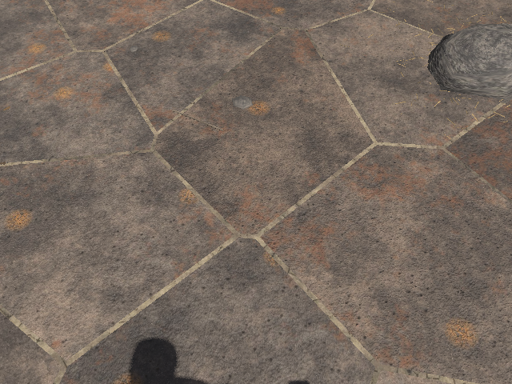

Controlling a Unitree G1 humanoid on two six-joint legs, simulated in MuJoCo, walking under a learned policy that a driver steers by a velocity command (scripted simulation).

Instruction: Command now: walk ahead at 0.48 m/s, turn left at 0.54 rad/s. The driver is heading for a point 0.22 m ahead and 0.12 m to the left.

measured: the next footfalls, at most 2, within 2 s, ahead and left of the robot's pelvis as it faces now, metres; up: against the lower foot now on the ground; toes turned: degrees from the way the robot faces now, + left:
right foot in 0.52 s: +0.32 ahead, -0.09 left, +0.00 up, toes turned +5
left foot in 0.78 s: +0.23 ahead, +0.12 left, +0.00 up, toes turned +6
